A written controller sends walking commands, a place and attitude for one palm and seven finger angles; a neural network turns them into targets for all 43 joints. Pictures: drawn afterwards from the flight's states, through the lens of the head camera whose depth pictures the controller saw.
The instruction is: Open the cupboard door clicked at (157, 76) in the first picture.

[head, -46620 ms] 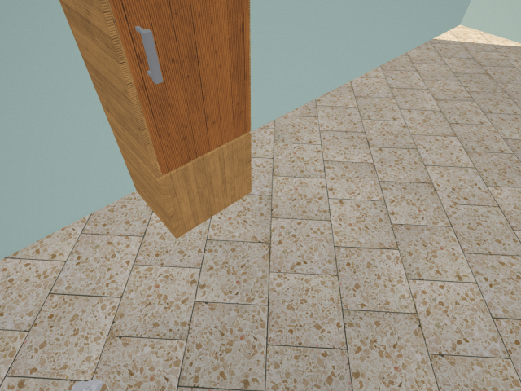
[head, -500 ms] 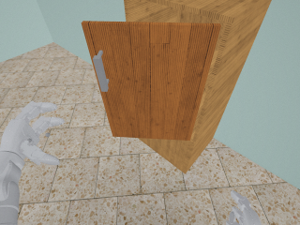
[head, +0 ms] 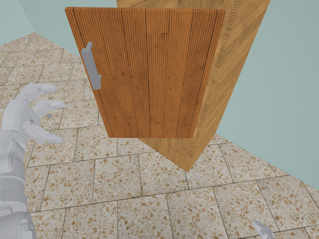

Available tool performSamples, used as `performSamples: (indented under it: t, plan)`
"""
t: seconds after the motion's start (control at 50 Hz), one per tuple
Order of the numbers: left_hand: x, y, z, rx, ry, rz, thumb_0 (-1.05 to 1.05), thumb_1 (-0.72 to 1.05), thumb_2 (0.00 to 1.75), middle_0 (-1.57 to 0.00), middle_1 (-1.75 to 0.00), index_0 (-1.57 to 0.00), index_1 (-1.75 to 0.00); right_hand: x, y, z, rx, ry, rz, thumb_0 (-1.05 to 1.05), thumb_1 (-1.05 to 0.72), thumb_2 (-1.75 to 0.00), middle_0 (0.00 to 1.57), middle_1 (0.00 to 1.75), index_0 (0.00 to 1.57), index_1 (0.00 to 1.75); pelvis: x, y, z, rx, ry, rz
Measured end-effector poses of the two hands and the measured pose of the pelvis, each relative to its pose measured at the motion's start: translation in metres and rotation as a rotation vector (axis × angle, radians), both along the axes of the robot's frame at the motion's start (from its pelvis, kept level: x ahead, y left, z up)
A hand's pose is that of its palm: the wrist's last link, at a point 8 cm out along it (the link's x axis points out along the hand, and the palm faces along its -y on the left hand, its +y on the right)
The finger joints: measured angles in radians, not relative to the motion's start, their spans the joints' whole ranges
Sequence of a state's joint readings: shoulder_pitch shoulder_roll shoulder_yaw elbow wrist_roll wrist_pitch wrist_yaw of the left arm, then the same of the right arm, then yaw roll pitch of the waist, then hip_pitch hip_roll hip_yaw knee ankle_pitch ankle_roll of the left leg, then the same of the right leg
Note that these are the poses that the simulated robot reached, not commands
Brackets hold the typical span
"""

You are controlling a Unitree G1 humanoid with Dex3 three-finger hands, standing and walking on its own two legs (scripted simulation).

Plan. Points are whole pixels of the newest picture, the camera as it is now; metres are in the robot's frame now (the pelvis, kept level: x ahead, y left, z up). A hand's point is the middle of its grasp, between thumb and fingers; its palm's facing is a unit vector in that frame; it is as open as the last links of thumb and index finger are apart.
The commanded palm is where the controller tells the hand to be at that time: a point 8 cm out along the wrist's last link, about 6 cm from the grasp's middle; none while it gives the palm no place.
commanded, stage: move the hooked fingers beside the handle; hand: left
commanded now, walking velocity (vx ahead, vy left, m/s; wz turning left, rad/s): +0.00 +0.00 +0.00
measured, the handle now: (93, 66) +0.58 +0.22 +0.11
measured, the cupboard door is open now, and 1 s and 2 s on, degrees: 37 37 36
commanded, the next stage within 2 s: none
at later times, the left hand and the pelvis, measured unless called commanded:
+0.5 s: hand (60, 94) +0.45 +0.28 +0.12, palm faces +0.01 -1.00 +0.01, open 14.0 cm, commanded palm +0.43 +0.33 +0.12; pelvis +0.01 +0.02 +0.00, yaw -1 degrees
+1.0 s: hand (70, 78) +0.51 +0.27 +0.12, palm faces +0.00 -1.00 +0.00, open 14.0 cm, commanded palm +0.51 +0.32 +0.11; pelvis +0.01 +0.02 -0.01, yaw -1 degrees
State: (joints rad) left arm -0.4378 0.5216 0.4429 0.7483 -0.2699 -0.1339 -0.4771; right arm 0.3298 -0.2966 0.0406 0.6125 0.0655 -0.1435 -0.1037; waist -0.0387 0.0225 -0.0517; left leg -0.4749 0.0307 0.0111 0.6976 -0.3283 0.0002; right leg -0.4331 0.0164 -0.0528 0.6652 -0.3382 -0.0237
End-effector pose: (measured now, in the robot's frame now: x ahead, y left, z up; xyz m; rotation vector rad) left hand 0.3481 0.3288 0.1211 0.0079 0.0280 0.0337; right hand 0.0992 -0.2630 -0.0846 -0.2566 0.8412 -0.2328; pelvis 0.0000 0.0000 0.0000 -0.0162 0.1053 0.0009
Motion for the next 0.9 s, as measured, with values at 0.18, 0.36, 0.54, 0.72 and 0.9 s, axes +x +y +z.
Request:
performSamples:
  t: [0.18,0.36,0.54,0.72,0.9]
  plan:
    - [0.026,0.004,-0.005,-0.008,0.003,-0.004,-0.01,-0.50,0.30,-0.30,-1.20,-0.30,-1.20,-0.025,0.004,-0.007,-0.009,0.110,-0.037,0.01,-0.90,-0.90,0.20,0.30,0.21,0.30,0.004,0.007,-0.001,-0.006,0.029,-0.003]
    - [0.057,0.004,-0.004,-0.018,-0.006,-0.022,-0.01,-0.50,0.30,-0.30,-1.20,-0.30,-1.20,-0.033,0.011,-0.009,-0.013,0.171,-0.050,0.01,-0.90,-0.90,0.20,0.30,0.21,0.30,0.008,0.015,-0.003,-0.013,0.061,-0.005]
    - [0.081,0.001,-0.005,-0.026,-0.004,-0.024,-0.01,-0.50,0.30,-0.30,-1.20,-0.30,-1.20,-0.040,0.017,-0.012,-0.006,0.222,-0.068,0.01,-0.90,-0.90,0.20,0.30,0.21,0.30,0.012,0.020,-0.005,-0.017,0.089,-0.013]
    - [0.097,0.005,-0.003,-0.026,-0.011,-0.015,-0.01,-0.50,0.30,-0.30,-1.20,-0.30,-1.20,-0.058,0.016,-0.015,-0.014,0.299,-0.096,0.01,-0.90,-0.90,0.20,0.30,0.21,0.30,0.012,0.021,-0.008,-0.023,0.112,-0.013]
    - [0.123,0.002,-0.003,-0.015,0.018,-0.024,-0.01,-0.50,0.30,-0.30,-1.20,-0.30,-1.20,-0.085,0.011,-0.017,-0.037,0.391,-0.132,0.01,-0.90,-0.90,0.20,0.30,0.21,0.30,0.009,0.021,-0.012,-0.031,0.150,-0.008]
